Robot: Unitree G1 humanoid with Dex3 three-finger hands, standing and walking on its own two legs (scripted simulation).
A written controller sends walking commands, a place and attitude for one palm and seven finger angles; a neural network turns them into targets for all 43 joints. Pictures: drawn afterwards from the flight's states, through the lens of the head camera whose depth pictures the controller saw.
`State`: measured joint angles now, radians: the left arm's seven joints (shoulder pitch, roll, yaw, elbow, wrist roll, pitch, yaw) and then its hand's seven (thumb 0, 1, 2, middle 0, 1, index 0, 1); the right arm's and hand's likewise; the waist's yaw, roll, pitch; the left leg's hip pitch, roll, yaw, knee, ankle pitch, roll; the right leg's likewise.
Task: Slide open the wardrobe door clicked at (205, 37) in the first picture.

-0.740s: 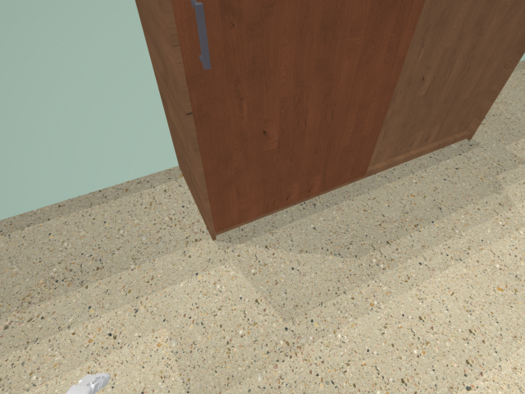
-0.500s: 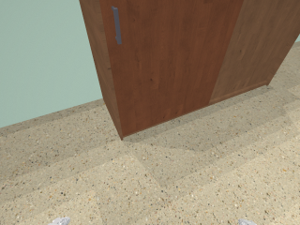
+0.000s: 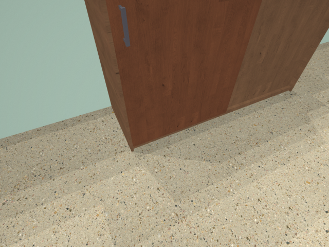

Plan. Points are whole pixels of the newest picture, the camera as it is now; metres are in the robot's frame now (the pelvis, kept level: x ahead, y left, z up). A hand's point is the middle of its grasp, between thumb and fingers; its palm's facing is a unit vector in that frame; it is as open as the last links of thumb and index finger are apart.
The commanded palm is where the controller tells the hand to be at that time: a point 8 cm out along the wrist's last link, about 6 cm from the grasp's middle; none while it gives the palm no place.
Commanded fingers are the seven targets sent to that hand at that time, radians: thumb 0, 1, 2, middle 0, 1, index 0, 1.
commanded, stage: stand and wait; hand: left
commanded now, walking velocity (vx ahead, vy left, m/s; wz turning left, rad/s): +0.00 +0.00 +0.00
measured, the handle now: (124, 26) +0.91 +0.23 +0.14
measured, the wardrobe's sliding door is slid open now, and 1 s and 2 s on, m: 0.00 0.00 0.00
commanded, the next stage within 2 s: look at it before walking up in 0.14 s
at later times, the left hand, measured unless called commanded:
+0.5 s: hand out of the picture +0.08 +0.25 -0.15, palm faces -0.02 -0.95 -0.33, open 7.4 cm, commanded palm none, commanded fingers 0.00 0.90 0.90 -0.20 -0.30 -0.20 -0.30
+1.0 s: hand out of the picture +0.07 +0.24 -0.16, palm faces -0.05 -0.95 -0.32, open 7.4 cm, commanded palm none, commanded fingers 0.00 0.90 0.90 -0.20 -0.30 -0.20 -0.30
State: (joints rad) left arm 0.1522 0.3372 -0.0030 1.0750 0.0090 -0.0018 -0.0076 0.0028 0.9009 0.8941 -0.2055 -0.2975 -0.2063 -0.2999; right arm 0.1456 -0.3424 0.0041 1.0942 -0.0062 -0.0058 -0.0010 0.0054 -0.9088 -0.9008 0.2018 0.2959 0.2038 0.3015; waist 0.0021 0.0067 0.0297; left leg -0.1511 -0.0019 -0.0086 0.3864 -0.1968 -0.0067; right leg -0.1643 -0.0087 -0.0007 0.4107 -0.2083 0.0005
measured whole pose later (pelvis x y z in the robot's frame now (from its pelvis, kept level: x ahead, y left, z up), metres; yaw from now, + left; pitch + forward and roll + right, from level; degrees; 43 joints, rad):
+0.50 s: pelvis +0.00 +0.00 +0.00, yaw +0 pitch -2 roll +0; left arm 0.14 0.33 0.00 1.08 0.01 -0.01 -0.01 0.00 0.90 0.89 -0.21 -0.30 -0.21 -0.30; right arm 0.14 -0.34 0.01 1.11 0.00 -0.01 0.00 0.00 -0.91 -0.90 0.20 0.30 0.20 0.30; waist 0.00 0.00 0.03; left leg -0.15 0.00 -0.01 0.36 -0.18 0.00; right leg -0.16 -0.01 0.00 0.38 -0.19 0.00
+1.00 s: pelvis +0.00 +0.00 +0.00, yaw -3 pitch -1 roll +1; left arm 0.17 0.31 0.01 1.05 0.01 0.03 0.00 0.00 0.90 0.89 -0.20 -0.30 -0.20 -0.30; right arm 0.11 -0.30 0.00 1.05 -0.01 0.00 -0.02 0.00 -0.91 -0.90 0.20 0.30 0.20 0.30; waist 0.02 0.00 0.04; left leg -0.18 0.01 0.05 0.42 -0.23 -0.01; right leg -0.22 0.01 0.05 0.46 -0.22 0.00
